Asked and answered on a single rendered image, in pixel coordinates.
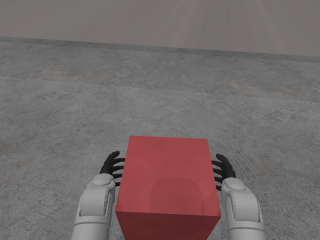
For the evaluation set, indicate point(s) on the carton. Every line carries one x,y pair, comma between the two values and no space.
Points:
167,190

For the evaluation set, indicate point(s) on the right robot hand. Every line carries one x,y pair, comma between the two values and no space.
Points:
226,172

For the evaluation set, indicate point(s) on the right robot forearm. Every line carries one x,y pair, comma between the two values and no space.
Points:
243,212

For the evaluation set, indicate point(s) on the left robot forearm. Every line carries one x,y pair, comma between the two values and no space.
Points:
94,210

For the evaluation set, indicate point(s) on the left robot hand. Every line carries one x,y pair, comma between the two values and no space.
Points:
108,167

